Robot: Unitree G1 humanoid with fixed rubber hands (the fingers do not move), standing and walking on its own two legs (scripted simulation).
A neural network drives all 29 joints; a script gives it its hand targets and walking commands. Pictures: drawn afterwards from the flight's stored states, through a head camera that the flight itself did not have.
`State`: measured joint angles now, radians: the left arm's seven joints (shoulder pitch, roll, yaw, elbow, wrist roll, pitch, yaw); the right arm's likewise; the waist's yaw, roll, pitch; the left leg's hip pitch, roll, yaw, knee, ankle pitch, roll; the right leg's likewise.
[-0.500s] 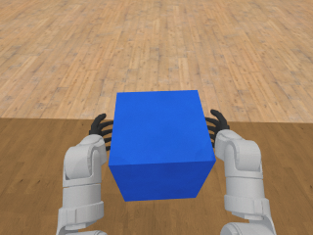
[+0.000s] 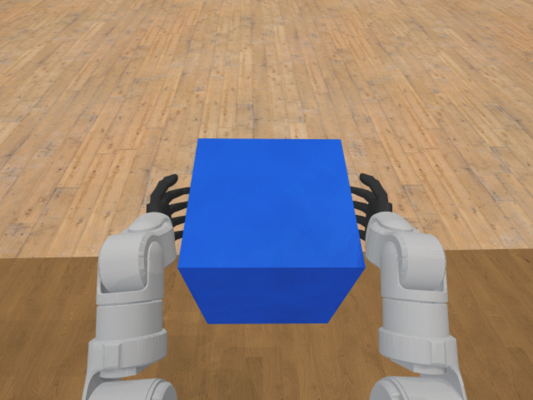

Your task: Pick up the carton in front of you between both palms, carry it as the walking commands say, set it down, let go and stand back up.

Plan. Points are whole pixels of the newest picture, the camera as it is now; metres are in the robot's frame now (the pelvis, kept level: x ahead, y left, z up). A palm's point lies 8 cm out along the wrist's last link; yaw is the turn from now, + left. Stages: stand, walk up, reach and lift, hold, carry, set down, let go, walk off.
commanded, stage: carry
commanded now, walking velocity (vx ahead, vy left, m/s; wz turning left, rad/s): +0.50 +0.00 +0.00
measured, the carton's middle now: (268, 239) +0.36 +0.00 +0.05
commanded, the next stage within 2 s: none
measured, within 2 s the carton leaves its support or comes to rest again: neither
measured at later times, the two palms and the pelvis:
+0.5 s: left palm (202, 126) +0.62 +0.13 +0.08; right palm (342, 125) +0.63 -0.17 +0.08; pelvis +0.30 -0.02 -0.04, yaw +2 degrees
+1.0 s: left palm (201, 67) +0.92 +0.16 +0.08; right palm (310, 67) +0.93 -0.14 +0.08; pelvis +0.60 +0.00 -0.05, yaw +0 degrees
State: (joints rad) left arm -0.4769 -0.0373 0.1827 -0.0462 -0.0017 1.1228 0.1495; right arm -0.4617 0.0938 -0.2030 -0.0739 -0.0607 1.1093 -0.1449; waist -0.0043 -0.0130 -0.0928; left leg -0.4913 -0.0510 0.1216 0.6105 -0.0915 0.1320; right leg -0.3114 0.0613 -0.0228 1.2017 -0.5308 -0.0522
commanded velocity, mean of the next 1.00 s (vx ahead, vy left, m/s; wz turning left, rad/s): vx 0.50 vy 0.00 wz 0.00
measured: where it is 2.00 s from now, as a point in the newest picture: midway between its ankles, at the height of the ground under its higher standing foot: (249, 211)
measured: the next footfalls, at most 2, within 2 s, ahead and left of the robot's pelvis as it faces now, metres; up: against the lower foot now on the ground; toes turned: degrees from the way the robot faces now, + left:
right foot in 0.46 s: +0.45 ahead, -0.07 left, -0.04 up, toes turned -1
left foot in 1.02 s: +0.76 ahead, +0.06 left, -0.07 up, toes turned +3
